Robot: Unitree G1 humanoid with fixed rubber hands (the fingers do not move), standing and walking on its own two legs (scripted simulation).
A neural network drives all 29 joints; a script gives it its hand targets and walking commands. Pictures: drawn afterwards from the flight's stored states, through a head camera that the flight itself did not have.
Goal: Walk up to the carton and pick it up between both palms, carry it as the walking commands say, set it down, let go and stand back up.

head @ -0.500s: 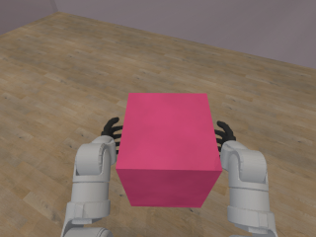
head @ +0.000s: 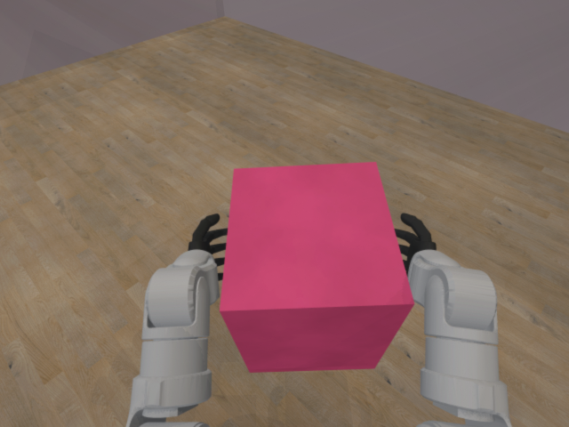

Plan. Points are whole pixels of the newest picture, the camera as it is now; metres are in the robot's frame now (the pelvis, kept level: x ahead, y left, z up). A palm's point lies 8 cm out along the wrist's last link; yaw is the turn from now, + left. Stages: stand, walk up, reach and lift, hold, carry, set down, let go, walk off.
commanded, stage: carry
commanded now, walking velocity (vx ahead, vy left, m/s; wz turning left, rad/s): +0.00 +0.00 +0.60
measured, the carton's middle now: (308, 274) +0.35 -0.04 +0.04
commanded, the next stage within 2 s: none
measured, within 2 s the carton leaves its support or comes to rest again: neither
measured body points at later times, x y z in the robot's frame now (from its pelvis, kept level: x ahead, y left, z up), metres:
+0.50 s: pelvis -0.09 +0.00 +0.01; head -0.08 +0.00 +0.46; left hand +0.17 +0.21 +0.07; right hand +0.24 -0.08 +0.07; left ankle -0.06 +0.11 -0.70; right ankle -0.05 -0.11 -0.73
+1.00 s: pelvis -0.25 -0.04 +0.01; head -0.26 -0.06 +0.46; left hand -0.03 +0.17 +0.07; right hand +0.05 -0.11 +0.06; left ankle -0.18 +0.11 -0.68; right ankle -0.20 -0.13 -0.73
